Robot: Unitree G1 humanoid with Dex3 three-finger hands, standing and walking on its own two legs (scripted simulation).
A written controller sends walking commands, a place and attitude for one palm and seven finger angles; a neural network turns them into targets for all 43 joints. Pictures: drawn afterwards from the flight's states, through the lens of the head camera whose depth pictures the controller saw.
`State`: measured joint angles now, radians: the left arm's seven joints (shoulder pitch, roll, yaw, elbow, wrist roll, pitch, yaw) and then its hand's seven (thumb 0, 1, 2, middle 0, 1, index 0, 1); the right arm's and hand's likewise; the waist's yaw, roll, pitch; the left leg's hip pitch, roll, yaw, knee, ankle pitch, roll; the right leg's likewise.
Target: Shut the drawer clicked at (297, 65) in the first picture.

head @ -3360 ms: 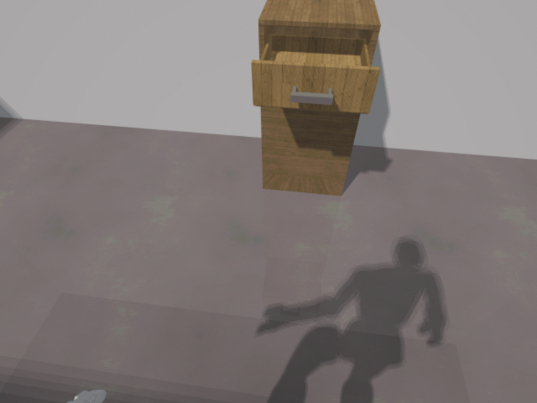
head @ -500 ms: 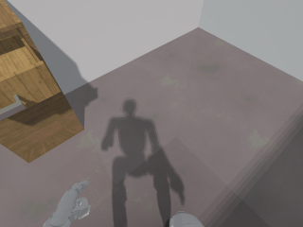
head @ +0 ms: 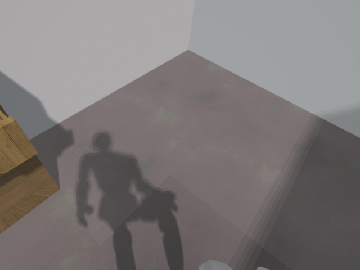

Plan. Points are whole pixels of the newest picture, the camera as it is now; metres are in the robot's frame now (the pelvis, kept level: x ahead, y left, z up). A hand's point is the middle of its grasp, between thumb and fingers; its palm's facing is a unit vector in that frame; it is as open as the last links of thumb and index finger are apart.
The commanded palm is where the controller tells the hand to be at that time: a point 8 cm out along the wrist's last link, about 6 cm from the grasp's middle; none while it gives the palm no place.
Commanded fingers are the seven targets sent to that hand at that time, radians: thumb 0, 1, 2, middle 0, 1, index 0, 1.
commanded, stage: walk to a spot facing it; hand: left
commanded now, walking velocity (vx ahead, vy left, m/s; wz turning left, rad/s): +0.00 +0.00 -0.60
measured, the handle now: out of the picture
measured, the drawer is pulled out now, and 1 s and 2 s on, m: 0.29 0.29 0.29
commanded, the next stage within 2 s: turn to face it in 0.24 s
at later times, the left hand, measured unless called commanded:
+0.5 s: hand (138, 251) +0.19 +0.11 -0.15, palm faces -0.24 -0.94 -0.26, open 7.4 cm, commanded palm none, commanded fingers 0.00 0.90 0.90 -0.20 -0.30 -0.20 -0.30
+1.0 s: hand out of the picture +0.06 +0.19 -0.17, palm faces +0.08 -0.97 -0.24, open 7.4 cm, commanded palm none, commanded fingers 0.00 0.90 0.90 -0.20 -0.30 -0.20 -0.30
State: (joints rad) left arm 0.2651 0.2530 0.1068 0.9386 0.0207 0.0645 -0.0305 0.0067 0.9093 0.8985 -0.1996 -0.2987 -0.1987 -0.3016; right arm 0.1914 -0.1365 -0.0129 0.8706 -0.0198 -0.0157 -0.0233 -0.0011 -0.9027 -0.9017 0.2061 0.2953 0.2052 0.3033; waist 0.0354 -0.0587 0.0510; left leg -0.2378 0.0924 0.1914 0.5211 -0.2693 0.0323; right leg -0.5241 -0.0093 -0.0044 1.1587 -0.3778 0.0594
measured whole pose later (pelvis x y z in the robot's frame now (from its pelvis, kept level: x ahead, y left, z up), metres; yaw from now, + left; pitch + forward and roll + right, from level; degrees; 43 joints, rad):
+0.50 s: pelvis +0.01 -0.04 -0.01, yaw -14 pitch -1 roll +0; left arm 0.12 0.18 0.05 0.91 0.02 0.01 0.02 0.00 0.91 0.90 -0.20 -0.30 -0.20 -0.30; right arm 0.28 -0.23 -0.07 1.00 -0.02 0.05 -0.02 0.00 -0.91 -0.90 0.20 0.29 0.20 0.30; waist -0.06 0.04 0.05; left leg -0.46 0.12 0.06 1.09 -0.41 -0.06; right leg -0.27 -0.01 -0.09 0.56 -0.26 -0.04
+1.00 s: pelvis +0.00 -0.02 +0.00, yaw +1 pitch +1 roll -2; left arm 0.20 0.23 0.10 0.96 0.01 0.06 0.02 0.01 0.91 0.90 -0.20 -0.30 -0.20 -0.30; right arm 0.26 -0.18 -0.07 0.97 -0.02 0.02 -0.01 0.00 -0.90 -0.90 0.21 0.30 0.21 0.30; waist -0.03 0.00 0.06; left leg -0.32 0.00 0.00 0.47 -0.17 0.04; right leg -0.43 -0.06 0.00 0.96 -0.42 0.07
